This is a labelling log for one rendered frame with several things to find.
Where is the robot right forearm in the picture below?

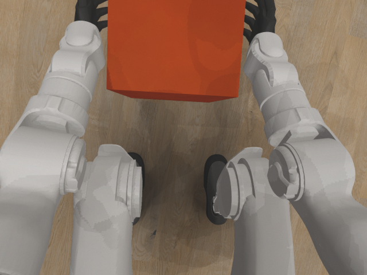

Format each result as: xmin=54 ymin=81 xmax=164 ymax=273
xmin=243 ymin=32 xmax=356 ymax=181

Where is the left robot upper arm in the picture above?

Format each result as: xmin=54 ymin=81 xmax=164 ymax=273
xmin=0 ymin=126 xmax=87 ymax=275

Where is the left robot hand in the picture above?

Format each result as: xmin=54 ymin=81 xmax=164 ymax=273
xmin=74 ymin=0 xmax=108 ymax=32

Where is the robot right thigh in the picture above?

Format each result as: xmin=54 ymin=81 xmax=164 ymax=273
xmin=221 ymin=158 xmax=295 ymax=275

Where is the carton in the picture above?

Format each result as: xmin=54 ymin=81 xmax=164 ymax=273
xmin=107 ymin=0 xmax=246 ymax=103

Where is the robot left thigh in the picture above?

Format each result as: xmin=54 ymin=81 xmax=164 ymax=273
xmin=69 ymin=156 xmax=143 ymax=275

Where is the robot thigh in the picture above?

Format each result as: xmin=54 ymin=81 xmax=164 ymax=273
xmin=221 ymin=158 xmax=295 ymax=275
xmin=69 ymin=156 xmax=143 ymax=275

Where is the right robot hand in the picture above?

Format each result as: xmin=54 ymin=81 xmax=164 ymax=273
xmin=243 ymin=0 xmax=276 ymax=45

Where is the robot left forearm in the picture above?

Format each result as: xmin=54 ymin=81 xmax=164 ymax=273
xmin=0 ymin=21 xmax=106 ymax=163

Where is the right robot upper arm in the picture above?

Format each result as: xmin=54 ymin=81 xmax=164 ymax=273
xmin=267 ymin=138 xmax=367 ymax=275

